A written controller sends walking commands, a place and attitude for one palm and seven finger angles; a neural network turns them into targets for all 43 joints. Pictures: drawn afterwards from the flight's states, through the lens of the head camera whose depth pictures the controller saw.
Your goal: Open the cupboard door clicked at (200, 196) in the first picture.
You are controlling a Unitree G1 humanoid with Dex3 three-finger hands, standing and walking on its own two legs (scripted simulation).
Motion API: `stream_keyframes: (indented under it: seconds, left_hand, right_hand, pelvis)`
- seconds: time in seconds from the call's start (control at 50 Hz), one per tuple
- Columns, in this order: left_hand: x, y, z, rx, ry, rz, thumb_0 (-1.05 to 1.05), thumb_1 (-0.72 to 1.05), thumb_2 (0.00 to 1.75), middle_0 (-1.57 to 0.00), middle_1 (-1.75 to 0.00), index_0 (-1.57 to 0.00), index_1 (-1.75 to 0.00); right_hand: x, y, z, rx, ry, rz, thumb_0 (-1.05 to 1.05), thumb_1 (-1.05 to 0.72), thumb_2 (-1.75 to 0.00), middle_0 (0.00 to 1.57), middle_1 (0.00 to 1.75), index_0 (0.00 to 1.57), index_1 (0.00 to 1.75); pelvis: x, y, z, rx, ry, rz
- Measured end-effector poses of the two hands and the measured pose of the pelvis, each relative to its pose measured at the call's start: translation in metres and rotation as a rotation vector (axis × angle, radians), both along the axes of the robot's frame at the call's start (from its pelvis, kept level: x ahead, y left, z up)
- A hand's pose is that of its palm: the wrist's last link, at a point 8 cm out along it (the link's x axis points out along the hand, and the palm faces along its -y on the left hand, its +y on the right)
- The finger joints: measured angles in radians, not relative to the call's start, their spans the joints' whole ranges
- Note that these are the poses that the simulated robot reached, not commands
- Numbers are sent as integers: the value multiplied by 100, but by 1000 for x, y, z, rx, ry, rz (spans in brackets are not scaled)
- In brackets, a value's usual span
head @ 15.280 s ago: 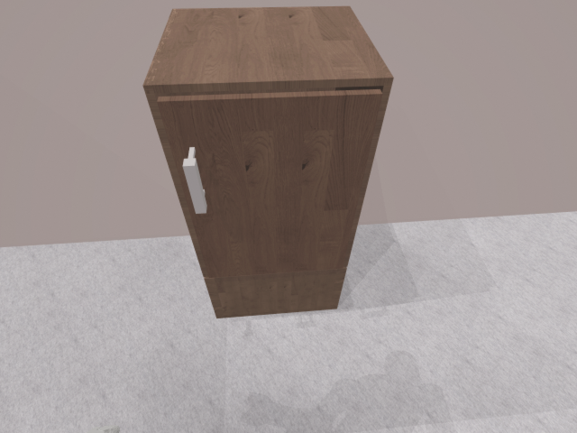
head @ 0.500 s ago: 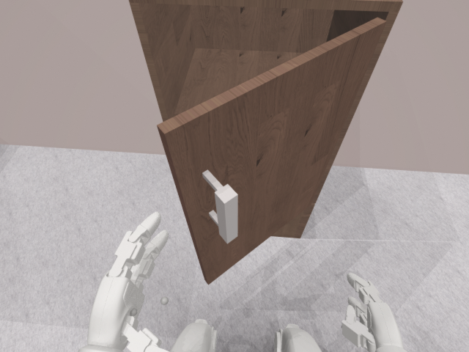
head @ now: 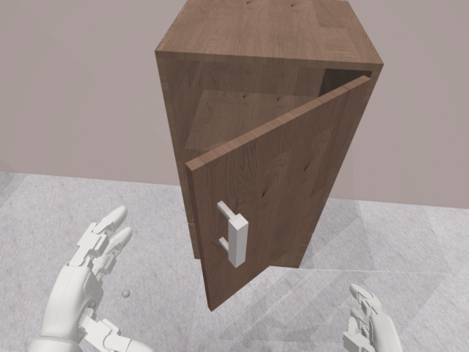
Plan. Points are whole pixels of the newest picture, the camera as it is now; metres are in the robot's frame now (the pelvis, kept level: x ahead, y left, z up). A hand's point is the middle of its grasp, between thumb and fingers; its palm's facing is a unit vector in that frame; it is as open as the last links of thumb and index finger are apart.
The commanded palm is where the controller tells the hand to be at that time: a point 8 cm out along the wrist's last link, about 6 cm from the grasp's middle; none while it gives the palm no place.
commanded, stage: draw the hand back to the body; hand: left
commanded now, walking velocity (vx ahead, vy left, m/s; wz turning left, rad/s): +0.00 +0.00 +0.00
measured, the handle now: (230, 234) +0.32 +0.04 +0.03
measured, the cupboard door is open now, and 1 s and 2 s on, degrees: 43 43 43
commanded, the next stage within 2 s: step back with the hand held close in 1.04 s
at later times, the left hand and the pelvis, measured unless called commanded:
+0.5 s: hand (44, 236) +0.21 +0.24 +0.19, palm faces +0.39 -0.83 -0.39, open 11.0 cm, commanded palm +0.16 +0.28 +0.21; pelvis +0.03 +0.00 +0.05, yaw +0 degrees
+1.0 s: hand (30, 227) +0.21 +0.25 +0.21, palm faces +0.45 -0.81 -0.38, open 7.5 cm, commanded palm +0.16 +0.28 +0.23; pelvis +0.02 -0.02 +0.06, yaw -1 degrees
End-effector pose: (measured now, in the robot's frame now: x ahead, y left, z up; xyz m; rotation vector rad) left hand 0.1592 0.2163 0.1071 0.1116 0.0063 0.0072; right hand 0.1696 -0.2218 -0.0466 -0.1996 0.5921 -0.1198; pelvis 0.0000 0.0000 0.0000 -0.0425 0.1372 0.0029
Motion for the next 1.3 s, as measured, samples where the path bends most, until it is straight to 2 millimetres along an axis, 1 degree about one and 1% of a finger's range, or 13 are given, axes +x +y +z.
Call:
stream_keyframes:
  seconds: [0.06, 0.12, 0.24, 0.38, 0.5, 0.72, 0.78, 0.94, 1.0, 1.12, 1.18, 1.24, 1.3]
  left_hand:
    - [2, 12, 15, 113, 26, 94, -1, -39, 34, -15, -30, -16, -30]
    - [0, 19, 27, 168, 53, 170, -1, -31, 38, -16, -30, -16, -30]
    - [-1, 33, 44, 237, 74, 256, -1, -13, 46, -16, -30, -17, -30]
    - [3, 54, 73, 289, 7, 349, 0, 11, 56, -18, -30, -18, -30]
    - [7, 63, 101, 316, -77, 389, 0, 32, 65, -18, -30, -19, -30]
    - [9, 80, 133, 352, -180, 475, 1, 69, 81, -20, -30, -20, -30]
    - [8, 77, 134, 344, -186, 477, 1, 77, 85, -20, -30, -20, -30]
    - [6, 66, 117, 312, -112, 444, 1, 87, 89, -20, -30, -21, -30]
    - [3, 65, 120, 317, -123, 445, 2, 88, 89, -21, -30, -21, -30]
    - [-1, 63, 131, 332, -172, 451, 2, 89, 90, -21, -30, -21, -30]
    - [-2, 63, 132, 334, -175, 451, 2, 89, 90, -21, -30, -21, -30]
    - [-2, 68, 136, 362, -190, 449, 2, 89, 90, -21, -30, -21, -30]
    - [-2, 72, 134, 390, -177, 435, 1, 89, 90, -21, -30, -21, -30]
  right_hand:
    - [3, 3, 6, -5, 7, -13, 1, -90, -90, 20, 30, 21, 30]
    - [7, 8, 10, 6, 7, -15, 1, -90, -90, 20, 30, 21, 30]
    - [14, 19, 15, 20, 23, 11, 1, -90, -90, 20, 30, 21, 30]
    - [23, 24, 23, 19, 23, 50, 1, -90, -90, 20, 30, 21, 30]
    - [31, 21, 30, 17, 12, 62, 1, -90, -90, 20, 30, 21, 30]
    - [37, 2, 39, -12, 25, 59, 1, -90, -90, 20, 30, 21, 30]
    - [36, -3, 39, -8, 30, 56, 1, -90, -90, 20, 30, 21, 30]
    - [25, -10, 36, -7, 64, 37, 1, -90, -90, 20, 30, 21, 30]
    - [22, -12, 36, -10, 66, 34, 1, -90, -90, 20, 30, 21, 30]
    - [18, -13, 35, 1, 54, 36, 1, -90, -90, 20, 30, 21, 30]
    - [17, -12, 35, 7, 52, 35, 1, -90, -90, 20, 30, 21, 30]
    - [13, -13, 36, 8, 67, 35, 1, -90, -90, 20, 30, 21, 30]
    - [8, -17, 36, -6, 92, 21, 1, -90, -90, 20, 30, 21, 30]
  pelvis:
    - [6, 2, 9, 5, -17, -1]
    - [11, 5, 17, 7, -36, -1]
    - [17, 8, 31, 17, -79, -2]
    - [22, 7, 43, 22, -128, 3]
    - [26, 4, 51, 28, -160, -1]
    - [26, -6, 60, 30, -199, -7]
    - [25, -7, 61, 31, -205, -8]
    - [20, -14, 64, 34, -216, -13]
    - [19, -16, 64, 33, -223, -12]
    - [15, -17, 65, 32, -236, -11]
    - [12, -18, 65, 32, -239, -12]
    - [8, -18, 65, 25, -217, 1]
    - [2, -17, 65, 21, -191, 2]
